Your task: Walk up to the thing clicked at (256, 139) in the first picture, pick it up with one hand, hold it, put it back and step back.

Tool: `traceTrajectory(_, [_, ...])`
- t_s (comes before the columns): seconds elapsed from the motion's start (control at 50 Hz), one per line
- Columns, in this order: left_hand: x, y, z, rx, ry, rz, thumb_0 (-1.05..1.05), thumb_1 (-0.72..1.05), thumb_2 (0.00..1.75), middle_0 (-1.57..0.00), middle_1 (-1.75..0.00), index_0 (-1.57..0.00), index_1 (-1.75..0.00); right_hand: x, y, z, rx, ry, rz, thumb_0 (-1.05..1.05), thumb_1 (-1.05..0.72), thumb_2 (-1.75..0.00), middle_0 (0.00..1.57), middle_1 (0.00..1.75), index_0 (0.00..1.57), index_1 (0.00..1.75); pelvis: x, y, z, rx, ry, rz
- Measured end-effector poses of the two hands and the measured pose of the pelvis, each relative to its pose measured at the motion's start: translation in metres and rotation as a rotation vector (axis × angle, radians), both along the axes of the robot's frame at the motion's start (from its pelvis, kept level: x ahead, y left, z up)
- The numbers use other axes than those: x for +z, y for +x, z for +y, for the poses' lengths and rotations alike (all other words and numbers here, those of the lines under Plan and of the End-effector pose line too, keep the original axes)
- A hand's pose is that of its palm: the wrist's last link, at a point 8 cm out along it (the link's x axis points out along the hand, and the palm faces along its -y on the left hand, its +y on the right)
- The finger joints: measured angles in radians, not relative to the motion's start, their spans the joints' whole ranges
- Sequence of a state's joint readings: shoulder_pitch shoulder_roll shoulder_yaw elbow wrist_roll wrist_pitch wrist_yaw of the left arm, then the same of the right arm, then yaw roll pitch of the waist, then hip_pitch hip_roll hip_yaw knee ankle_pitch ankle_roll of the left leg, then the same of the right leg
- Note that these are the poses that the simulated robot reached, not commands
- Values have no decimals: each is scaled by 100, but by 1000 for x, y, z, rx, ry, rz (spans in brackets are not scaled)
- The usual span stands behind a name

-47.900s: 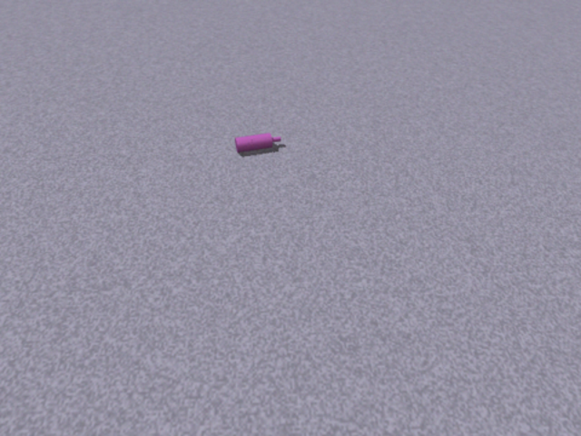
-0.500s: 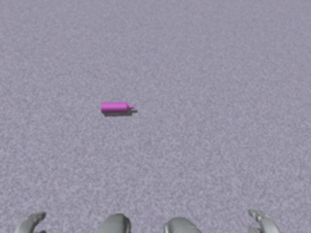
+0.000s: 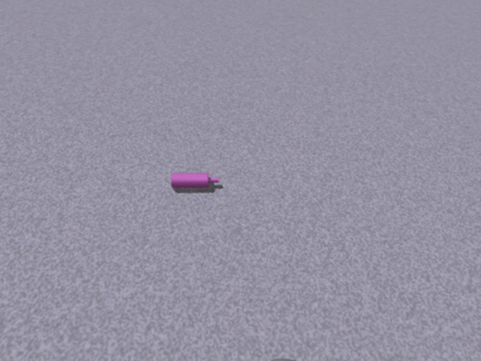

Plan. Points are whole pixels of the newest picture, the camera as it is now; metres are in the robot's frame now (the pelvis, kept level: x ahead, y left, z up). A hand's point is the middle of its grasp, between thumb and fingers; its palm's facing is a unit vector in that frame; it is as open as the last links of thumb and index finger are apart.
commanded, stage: step back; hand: left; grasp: from above
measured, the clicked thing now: (195, 180) +1.05 +0.21 -0.72
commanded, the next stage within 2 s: stand in 0.74 s
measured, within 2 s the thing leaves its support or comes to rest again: neither
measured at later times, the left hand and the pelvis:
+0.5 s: hand out of the picture +0.11 +0.27 -0.16, palm faces +0.04 -0.94 -0.33, open 7.3 cm; pelvis +0.04 +0.01 +0.00, yaw +0 degrees
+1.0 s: hand (92, 360) +0.14 +0.25 -0.14, palm faces -0.02 -0.94 -0.33, open 7.3 cm; pelvis +0.05 +0.00 +0.02, yaw +0 degrees
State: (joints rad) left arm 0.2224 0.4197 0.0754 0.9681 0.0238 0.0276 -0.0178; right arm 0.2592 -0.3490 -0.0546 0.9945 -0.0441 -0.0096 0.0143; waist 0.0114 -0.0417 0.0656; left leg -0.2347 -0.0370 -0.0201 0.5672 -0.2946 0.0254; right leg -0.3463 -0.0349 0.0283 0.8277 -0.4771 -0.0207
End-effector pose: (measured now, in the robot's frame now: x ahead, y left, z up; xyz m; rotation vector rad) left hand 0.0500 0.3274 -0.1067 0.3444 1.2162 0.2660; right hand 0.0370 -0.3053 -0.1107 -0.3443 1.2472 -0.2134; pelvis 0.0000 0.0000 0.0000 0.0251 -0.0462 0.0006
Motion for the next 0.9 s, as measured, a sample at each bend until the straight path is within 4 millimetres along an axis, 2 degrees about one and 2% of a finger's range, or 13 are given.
traceTrajectory(0.12, [0,11,-16,-21,-10,-22,0,91,89,-20,-30,-20,-30,-2,11,-9,-11,14,-31,1,-90,-90,21,30,20,30,-1,3,-12,-11,-27,-2])
traceTrajectory(0.2, [0,15,-29,-11,-21,-54,0,91,89,-20,-30,-21,-30,-4,28,-15,1,7,-31,1,-90,-90,21,30,20,30,-1,11,-15,1,-38,1])
traceTrajectory(0.28, [1,17,-31,11,-36,-59,0,91,89,-20,-30,-21,-30,0,50,-14,34,-6,-40,1,-90,-90,21,30,20,30,2,19,-10,16,-36,4])
traceTrajectory(0.36, [-7,23,-22,24,-49,-41,0,91,89,-20,-30,-21,-30,3,70,-7,55,-22,-47,1,-90,-90,21,30,20,30,-1,29,0,33,-34,5])
traceTrajectory(0.46, [-16,39,-11,28,-64,-9,0,91,89,-20,-30,-21,-30,7,91,12,52,-17,-68,1,-90,-90,20,30,20,30,0,40,9,13,-26,8])
traceTrajectory(0.56, [-12,59,-10,9,-67,-12,0,91,89,-20,-30,-21,-30,11,116,27,55,12,-92,1,-90,-90,21,30,20,30,6,50,10,2,-36,16])
traceTrajectory(0.66, [-5,77,-11,-6,-55,-30,0,91,89,-20,-30,-21,-30,12,137,34,50,37,-128,1,-90,-90,21,30,20,30,9,54,10,-2,-31,18])
traceTrajectory(0.78, [4,92,-15,-24,-44,-54,0,91,89,-20,-30,-21,-30,13,146,33,35,51,-152,1,-90,-90,21,30,20,30,12,56,9,-8,-27,10])
traceTrajectory(0.9, [7,94,-24,-40,-59,-47,0,91,89,-20,-30,-20,-30,15,133,25,18,51,-129,1,-90,-90,21,30,20,30,17,54,6,-6,-24,5])
